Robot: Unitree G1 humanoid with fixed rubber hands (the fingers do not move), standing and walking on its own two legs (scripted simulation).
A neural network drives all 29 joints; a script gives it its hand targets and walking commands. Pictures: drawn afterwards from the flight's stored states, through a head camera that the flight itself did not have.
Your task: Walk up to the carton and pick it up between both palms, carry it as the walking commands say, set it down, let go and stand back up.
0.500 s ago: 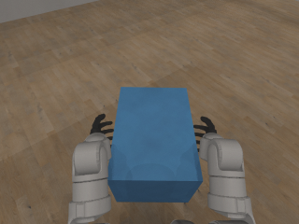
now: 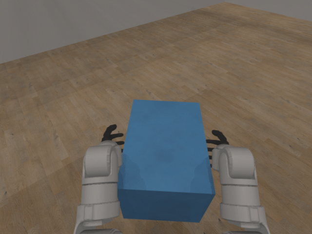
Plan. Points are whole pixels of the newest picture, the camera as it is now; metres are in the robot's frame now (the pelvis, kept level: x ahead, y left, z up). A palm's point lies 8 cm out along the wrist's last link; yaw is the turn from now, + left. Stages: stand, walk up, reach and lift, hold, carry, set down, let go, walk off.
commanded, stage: carry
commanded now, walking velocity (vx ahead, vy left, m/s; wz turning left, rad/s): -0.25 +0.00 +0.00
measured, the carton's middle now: (163, 156) +0.33 -0.02 +0.01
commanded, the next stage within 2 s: none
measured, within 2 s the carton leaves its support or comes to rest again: neither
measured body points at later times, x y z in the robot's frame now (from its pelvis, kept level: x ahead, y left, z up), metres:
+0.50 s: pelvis -0.05 +0.02 -0.01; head -0.02 +0.01 +0.44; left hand +0.26 +0.16 +0.06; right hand +0.25 -0.12 +0.04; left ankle +0.04 +0.09 -0.73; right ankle +0.06 -0.11 -0.73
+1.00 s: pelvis -0.14 +0.05 -0.02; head -0.10 +0.06 +0.43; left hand +0.18 +0.19 +0.04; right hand +0.16 -0.10 +0.04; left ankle -0.14 +0.14 -0.73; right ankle +0.04 -0.11 -0.72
